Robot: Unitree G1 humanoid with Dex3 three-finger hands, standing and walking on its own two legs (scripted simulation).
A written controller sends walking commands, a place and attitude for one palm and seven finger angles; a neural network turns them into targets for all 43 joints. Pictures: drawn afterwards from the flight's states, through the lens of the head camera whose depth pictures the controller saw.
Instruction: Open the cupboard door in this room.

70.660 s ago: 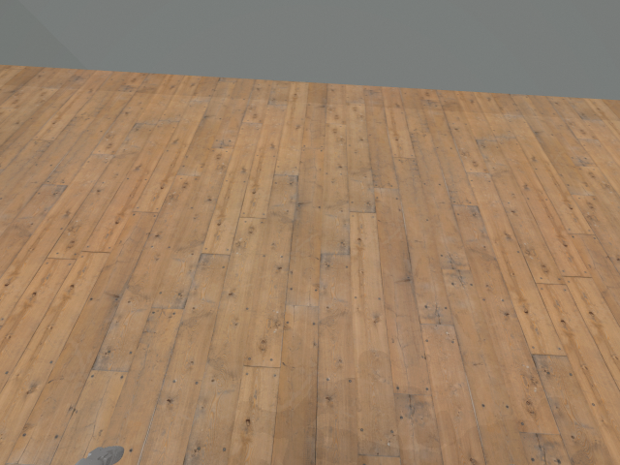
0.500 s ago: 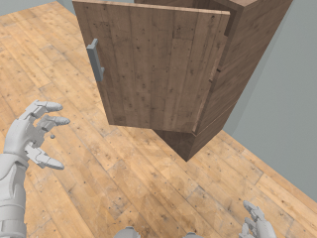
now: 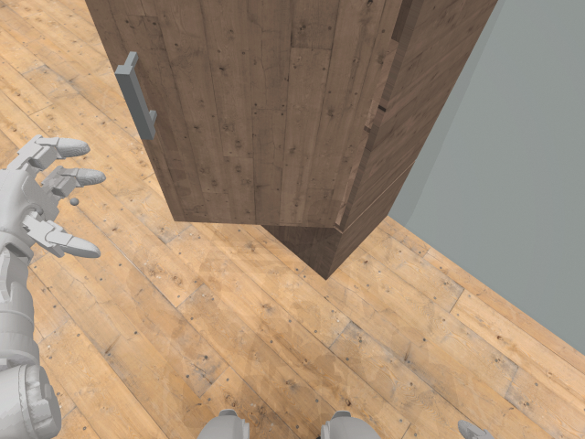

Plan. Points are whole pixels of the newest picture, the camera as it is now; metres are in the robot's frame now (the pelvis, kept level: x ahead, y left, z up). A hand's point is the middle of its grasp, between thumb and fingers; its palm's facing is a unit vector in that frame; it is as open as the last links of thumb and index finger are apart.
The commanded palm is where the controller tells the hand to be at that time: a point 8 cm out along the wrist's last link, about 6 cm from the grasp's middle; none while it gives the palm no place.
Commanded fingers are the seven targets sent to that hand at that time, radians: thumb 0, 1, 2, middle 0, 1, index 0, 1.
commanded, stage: move the hooked fingers beside the handle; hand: left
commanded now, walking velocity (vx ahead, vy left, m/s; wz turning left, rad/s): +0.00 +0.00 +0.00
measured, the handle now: (140, 97) +0.62 +0.26 +0.07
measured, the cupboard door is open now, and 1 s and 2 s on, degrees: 42 42 42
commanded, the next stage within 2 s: slide the fingers in behind the handle in 1.68 s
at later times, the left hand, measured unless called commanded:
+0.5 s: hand (80, 153) +0.48 +0.30 +0.08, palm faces -0.02 -1.00 +0.01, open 14.0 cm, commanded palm +0.47 +0.35 +0.08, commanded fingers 0.00 -0.50 0.30 -0.30 -1.20 -0.30 -1.20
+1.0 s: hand (94, 116) +0.56 +0.31 +0.08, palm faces -0.02 -1.00 -0.01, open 14.0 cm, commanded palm +0.55 +0.35 +0.07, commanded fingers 0.00 -0.50 0.30 -0.30 -1.20 -0.30 -1.20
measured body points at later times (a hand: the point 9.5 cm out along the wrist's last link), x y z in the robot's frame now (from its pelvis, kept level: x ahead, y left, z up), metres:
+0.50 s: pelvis -0.01 +0.01 -0.02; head +0.13 +0.04 +0.41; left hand +0.47 +0.36 +0.09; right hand +0.01 -0.27 -0.11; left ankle +0.01 +0.11 -0.69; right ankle +0.02 -0.12 -0.69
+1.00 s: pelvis +0.00 +0.02 -0.03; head +0.19 +0.06 +0.38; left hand +0.55 +0.36 +0.08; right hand -0.04 -0.24 -0.11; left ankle +0.01 +0.11 -0.69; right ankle +0.02 -0.12 -0.69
